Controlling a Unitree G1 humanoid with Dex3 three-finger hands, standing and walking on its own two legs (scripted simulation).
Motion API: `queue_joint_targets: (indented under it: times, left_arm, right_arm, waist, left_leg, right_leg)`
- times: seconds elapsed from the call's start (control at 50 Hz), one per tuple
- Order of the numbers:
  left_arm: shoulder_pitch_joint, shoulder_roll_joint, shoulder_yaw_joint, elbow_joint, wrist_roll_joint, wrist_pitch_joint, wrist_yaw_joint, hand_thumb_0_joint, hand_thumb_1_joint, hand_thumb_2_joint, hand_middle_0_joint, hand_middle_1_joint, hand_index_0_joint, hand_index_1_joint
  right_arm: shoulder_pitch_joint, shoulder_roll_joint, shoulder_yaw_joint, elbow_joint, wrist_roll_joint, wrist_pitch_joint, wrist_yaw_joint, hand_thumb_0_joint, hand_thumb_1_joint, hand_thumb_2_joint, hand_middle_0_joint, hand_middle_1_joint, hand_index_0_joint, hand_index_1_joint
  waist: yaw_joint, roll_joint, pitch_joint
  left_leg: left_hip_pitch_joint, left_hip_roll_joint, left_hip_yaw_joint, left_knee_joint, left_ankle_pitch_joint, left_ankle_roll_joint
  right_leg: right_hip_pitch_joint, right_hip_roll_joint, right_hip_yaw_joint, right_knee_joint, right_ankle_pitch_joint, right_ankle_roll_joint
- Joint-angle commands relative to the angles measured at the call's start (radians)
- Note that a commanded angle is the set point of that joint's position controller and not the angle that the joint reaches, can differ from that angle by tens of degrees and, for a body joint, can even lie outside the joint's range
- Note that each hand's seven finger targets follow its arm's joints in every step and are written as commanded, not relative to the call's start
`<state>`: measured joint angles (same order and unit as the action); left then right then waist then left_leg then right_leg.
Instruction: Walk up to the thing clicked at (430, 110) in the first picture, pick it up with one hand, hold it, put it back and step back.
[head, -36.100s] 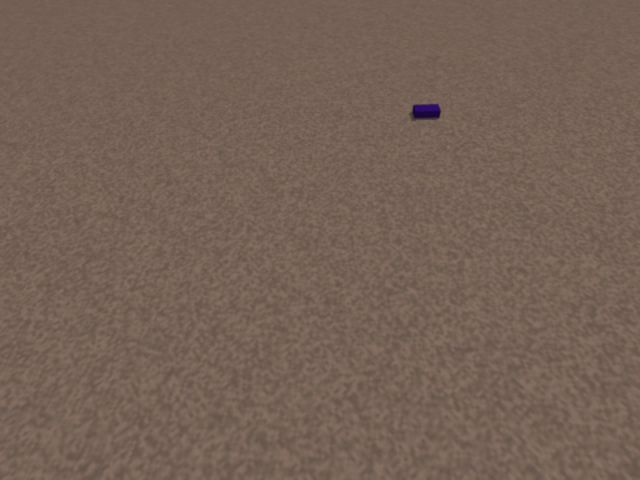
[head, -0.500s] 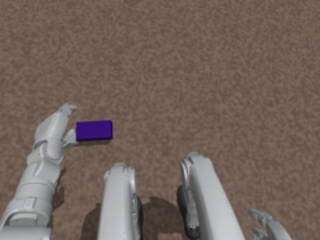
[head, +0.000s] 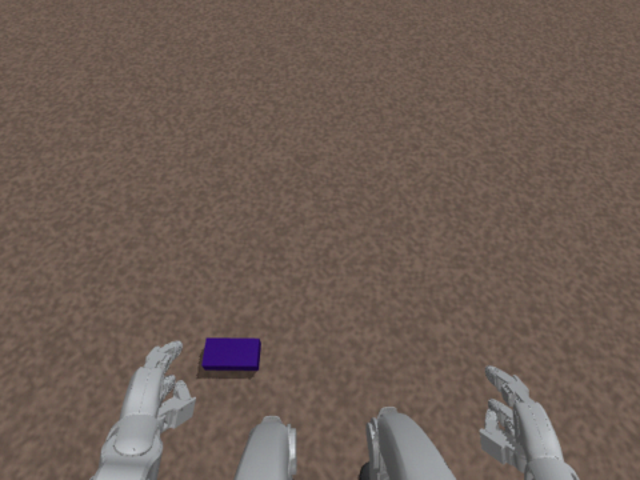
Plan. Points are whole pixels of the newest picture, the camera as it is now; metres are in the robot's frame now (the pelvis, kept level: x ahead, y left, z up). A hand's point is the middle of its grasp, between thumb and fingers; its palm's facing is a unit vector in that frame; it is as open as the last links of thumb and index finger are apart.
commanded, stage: home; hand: left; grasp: from above
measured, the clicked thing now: (232, 354) +0.47 +0.24 -0.61
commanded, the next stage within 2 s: none
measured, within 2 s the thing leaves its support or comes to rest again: neither
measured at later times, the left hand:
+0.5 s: hand (158, 430) +0.20 +0.18 +0.04, palm faces +0.06 -0.98 -0.21, open 7.4 cm
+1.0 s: hand (161, 425) +0.21 +0.18 +0.03, palm faces +0.05 -0.98 -0.21, open 7.4 cm
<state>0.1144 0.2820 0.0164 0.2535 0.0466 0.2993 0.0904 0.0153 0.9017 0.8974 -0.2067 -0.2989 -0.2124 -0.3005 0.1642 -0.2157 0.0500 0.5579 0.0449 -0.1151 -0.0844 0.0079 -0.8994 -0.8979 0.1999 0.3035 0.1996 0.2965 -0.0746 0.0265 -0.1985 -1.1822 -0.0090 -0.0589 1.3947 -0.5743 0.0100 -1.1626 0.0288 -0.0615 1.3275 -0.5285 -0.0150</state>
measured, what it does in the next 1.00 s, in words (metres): rises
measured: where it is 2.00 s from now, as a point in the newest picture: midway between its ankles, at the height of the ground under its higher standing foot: outside the picture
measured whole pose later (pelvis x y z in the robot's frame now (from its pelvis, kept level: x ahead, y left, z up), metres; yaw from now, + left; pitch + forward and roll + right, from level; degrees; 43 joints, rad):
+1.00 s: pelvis +0.05 +0.00 +0.08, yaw +1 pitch +10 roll -2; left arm 0.50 0.23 0.02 -0.09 -0.05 0.43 0.02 0.02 0.91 0.90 -0.20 -0.30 -0.20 -0.30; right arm 0.31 -0.22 0.05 0.54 0.01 -0.23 -0.18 0.01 -0.90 -0.90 0.20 0.30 0.20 0.30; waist -0.04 0.04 -0.16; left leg -0.66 0.00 -0.06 0.98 -0.49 0.01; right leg -0.64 0.04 -0.05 0.92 -0.45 -0.02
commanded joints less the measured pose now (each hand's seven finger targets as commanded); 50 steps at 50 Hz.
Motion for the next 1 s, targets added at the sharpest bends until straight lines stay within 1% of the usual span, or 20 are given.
queue_joint_targets:
  times: [0.0, 0.06, 0.14, 0.16, 0.18, 0.2, 0.24, 0.34, 0.36, 0.46, 0.48, 0.54, 0.58, 0.6, 0.68, 0.74, 0.76, 0.78, 0.86, 0.98]
  left_arm:
    - [0.004, 0.090, 0.081, -0.277, -0.063, 0.003, 0.015, 0.000, 0.900, 0.900, -0.200, -0.301, -0.200, -0.300]
    - [0.109, 0.069, 0.088, -0.341, -0.095, 0.033, 0.008, 0.000, 0.900, 0.900, -0.200, -0.301, -0.200, -0.301]
    - [0.223, 0.044, 0.075, -0.436, -0.116, 0.063, -0.006, 0.000, 0.900, 0.900, -0.200, -0.301, -0.200, -0.301]
    - [0.256, 0.047, 0.083, -0.454, -0.119, 0.069, -0.009, 0.000, 0.900, 0.900, -0.200, -0.301, -0.200, -0.301]
    - [0.293, 0.037, 0.070, -0.481, -0.117, 0.072, -0.012, 0.000, 0.900, 0.900, -0.200, -0.302, -0.200, -0.301]
    - [0.314, 0.044, 0.081, -0.503, -0.117, 0.075, -0.014, 0.000, 0.900, 0.900, -0.200, -0.301, -0.200, -0.301]
    - [0.353, 0.032, 0.062, -0.513, -0.112, 0.083, -0.022, 0.000, 0.900, 0.900, -0.200, -0.301, -0.200, -0.301]
    - [0.387, 0.031, 0.063, -0.539, -0.109, 0.089, -0.043, 0.000, 0.900, 0.900, -0.200, -0.302, -0.200, -0.301]
    - [0.382, 0.028, 0.055, -0.534, -0.108, 0.090, -0.049, 0.000, 0.900, 0.900, -0.200, -0.302, -0.200, -0.301]
    - [0.342, 0.046, 0.069, -0.525, -0.100, 0.086, -0.064, 0.000, 0.900, 0.900, -0.200, -0.301, -0.200, -0.300]
    - [0.343, 0.043, 0.065, -0.527, -0.098, 0.084, -0.066, 0.000, 0.900, 0.900, -0.200, -0.301, -0.200, -0.300]
    - [0.347, 0.053, 0.078, -0.542, -0.096, 0.081, -0.068, 0.000, 0.900, 0.900, -0.200, -0.300, -0.200, -0.300]
    - [0.346, 0.056, 0.079, -0.554, -0.092, 0.079, -0.065, 0.000, 0.900, 0.900, -0.200, -0.300, -0.200, -0.300]
    - [0.351, 0.050, 0.067, -0.557, -0.094, 0.078, -0.065, 0.000, 0.900, 0.900, -0.200, -0.300, -0.200, -0.300]
    - [0.356, 0.053, 0.069, -0.545, -0.090, 0.074, -0.062, 0.000, 0.900, 0.900, -0.200, -0.300, -0.200, -0.300]
    - [0.349, 0.046, 0.059, -0.543, -0.092, 0.074, -0.061, 0.000, 0.900, 0.900, -0.200, -0.300, -0.200, -0.300]
    - [0.358, 0.051, 0.073, -0.529, -0.093, 0.073, -0.060, 0.000, 0.900, 0.900, -0.200, -0.301, -0.200, -0.300]
    - [0.364, 0.045, 0.064, -0.528, -0.093, 0.073, -0.062, 0.000, 0.900, 0.900, -0.200, -0.301, -0.200, -0.300]
    - [0.354, 0.053, 0.071, -0.539, -0.096, 0.075, -0.061, 0.000, 0.900, 0.900, -0.200, -0.301, -0.200, -0.300]
    - [0.371, 0.052, 0.071, -0.533, -0.096, 0.076, -0.064, 0.000, 0.900, 0.900, -0.200, -0.301, -0.200, -0.300]
  right_arm:
    - [0.027, -0.139, -0.050, -0.141, 0.005, -0.055, -0.045, 0.000, -0.901, -0.899, 0.199, 0.299, 0.200, 0.299]
    - [0.055, -0.130, -0.046, -0.151, -0.002, -0.067, -0.064, 0.000, -0.901, -0.899, 0.199, 0.299, 0.199, 0.299]
    - [0.083, -0.124, -0.047, -0.171, -0.008, -0.085, -0.085, 0.000, -0.902, -0.899, 0.199, 0.299, 0.199, 0.299]
    - [0.090, -0.123, -0.047, -0.176, -0.009, -0.089, -0.089, 0.000, -0.902, -0.899, 0.199, 0.299, 0.199, 0.299]
    - [0.091, -0.116, -0.049, -0.180, -0.013, -0.094, -0.094, 0.000, -0.902, -0.899, 0.199, 0.299, 0.199, 0.299]
    - [0.095, -0.118, -0.050, -0.192, -0.012, -0.099, -0.098, 0.000, -0.902, -0.899, 0.199, 0.299, 0.199, 0.299]
    - [0.098, -0.115, -0.049, -0.196, -0.015, -0.109, -0.104, 0.000, -0.902, -0.899, 0.199, 0.299, 0.199, 0.299]
    - [0.092, -0.116, -0.056, -0.203, -0.024, -0.135, -0.112, 0.000, -0.902, -0.899, 0.199, 0.299, 0.199, 0.299]
    - [0.089, -0.118, -0.056, -0.202, -0.025, -0.140, -0.113, 0.000, -0.902, -0.899, 0.199, 0.299, 0.199, 0.299]
    - [0.076, -0.125, -0.059, -0.196, -0.031, -0.166, -0.114, 0.000, -0.901, -0.899, 0.199, 0.299, 0.200, 0.299]
    - [0.076, -0.126, -0.060, -0.197, -0.031, -0.170, -0.113, 0.000, -0.901, -0.899, 0.199, 0.299, 0.200, 0.299]
    - [0.069, -0.125, -0.061, -0.198, -0.033, -0.178, -0.110, 0.000, -0.901, -0.899, 0.200, 0.299, 0.200, 0.299]
    - [0.070, -0.126, -0.062, -0.198, -0.034, -0.181, -0.110, 0.000, -0.901, -0.899, 0.200, 0.299, 0.200, 0.299]
    - [0.074, -0.128, -0.062, -0.198, -0.034, -0.182, -0.109, 0.000, -0.901, -0.899, 0.200, 0.299, 0.200, 0.299]
    - [0.071, -0.128, -0.061, -0.190, -0.034, -0.180, -0.109, 0.000, -0.901, -0.899, 0.200, 0.299, 0.200, 0.299]
    - [0.070, -0.128, -0.059, -0.187, -0.035, -0.180, -0.108, 0.000, -0.901, -0.899, 0.199, 0.299, 0.200, 0.299]
    - [0.067, -0.131, -0.060, -0.186, -0.035, -0.180, -0.107, 0.000, -0.901, -0.899, 0.199, 0.299, 0.200, 0.299]
    - [0.065, -0.127, -0.059, -0.185, -0.037, -0.181, -0.108, 0.000, -0.901, -0.899, 0.199, 0.299, 0.200, 0.299]
    - [0.061, -0.130, -0.060, -0.187, -0.033, -0.183, -0.109, 0.000, -0.901, -0.899, 0.199, 0.299, 0.199, 0.299]
    - [0.073, -0.133, -0.064, -0.183, -0.033, -0.181, -0.109, 0.000, -0.901, -0.899, 0.199, 0.299, 0.200, 0.299]
  waist:
    - [0.004, 0.076, -0.243]
    - [0.011, 0.064, -0.203]
    - [0.012, 0.070, -0.163]
    - [0.019, 0.068, -0.159]
    - [0.016, 0.068, -0.156]
    - [0.019, 0.045, -0.149]
    - [0.018, 0.027, -0.108]
    - [0.022, -0.005, -0.033]
    - [0.011, -0.013, -0.020]
    - [0.015, 0.000, 0.018]
    - [0.014, 0.002, 0.009]
    - [0.033, 0.030, -0.012]
    - [0.028, 0.030, -0.040]
    - [0.024, 0.023, -0.044]
    - [0.030, 0.036, -0.050]
    - [0.025, 0.026, -0.035]
    - [0.030, 0.019, -0.020]
    - [0.033, 0.019, -0.022]
    - [0.033, -0.001, -0.024]
    - [0.037, 0.029, -0.044]
  left_leg:
    - [0.359, 0.006, -0.042, -0.355, 0.158, 0.008]
    - [0.424, 0.005, -0.032, -0.414, 0.214, 0.007]
    - [0.515, 0.008, -0.024, -0.484, 0.308, -0.001]
    - [0.539, 0.010, -0.023, -0.499, 0.335, -0.002]
    - [0.549, 0.007, -0.017, -0.500, 0.368, -0.001]
    - [0.560, 0.004, -0.012, -0.505, 0.379, 0.003]
    - [0.566, 0.000, -0.005, -0.519, 0.377, 0.010]
    - [0.565, -0.002, -0.002, -0.558, 0.317, 0.019]
    - [0.567, -0.001, -0.002, -0.566, 0.304, 0.019]
    - [0.561, -0.005, 0.006, -0.572, 0.250, 0.022]
    - [0.569, -0.004, 0.003, -0.576, 0.254, 0.021]
    - [0.581, -0.008, 0.010, -0.573, 0.261, 0.018]
    - [0.600, -0.009, 0.013, -0.561, 0.296, 0.017]
    - [0.598, -0.012, 0.014, -0.555, 0.308, 0.019]
    - [0.607, -0.007, 0.010, -0.556, 0.344, 0.014]
    - [0.597, -0.007, 0.008, -0.557, 0.331, 0.015]
    - [0.592, -0.004, 0.004, -0.566, 0.315, 0.015]
    - [0.586, -0.005, 0.003, -0.564, 0.311, 0.015]
    - [0.584, -0.006, 0.006, -0.564, 0.288, 0.019]
    - [0.601, 0.001, 0.000, -0.568, 0.333, 0.010]
  right_leg:
    - [0.311, 0.002, 0.029, -0.293, 0.145, -0.012]
    - [0.406, 0.006, 0.025, -0.370, 0.191, -0.009]
    - [0.489, 0.010, 0.015, -0.437, 0.260, -0.010]
    - [0.511, 0.011, 0.010, -0.449, 0.281, -0.009]
    - [0.532, 0.013, 0.011, -0.465, 0.308, -0.010]
    - [0.551, 0.013, 0.009, -0.479, 0.320, -0.008]
    - [0.562, 0.013, 0.010, -0.506, 0.323, -0.007]
    - [0.574, 0.012, 0.007, -0.558, 0.270, 0.000]
    - [0.568, 0.013, 0.006, -0.562, 0.255, 0.001]
    - [0.560, 0.003, 0.012, -0.579, 0.207, 0.006]
    - [0.559, 0.004, 0.012, -0.573, 0.208, 0.004]
    - [0.582, 0.000, 0.015, -0.572, 0.219, 0.004]
    - [0.592, -0.001, 0.020, -0.568, 0.257, 0.006]
    - [0.601, -0.003, 0.022, -0.569, 0.274, 0.007]
    - [0.605, 0.000, 0.020, -0.552, 0.303, 0.003]
    - [0.597, 0.001, 0.019, -0.557, 0.293, 0.003]
    - [0.596, 0.004, 0.014, -0.558, 0.273, 0.003]
    - [0.595, 0.003, 0.013, -0.559, 0.271, 0.003]
    - [0.595, 0.001, 0.017, -0.569, 0.256, 0.007]
    - [0.594, 0.005, 0.014, -0.544, 0.278, -0.002]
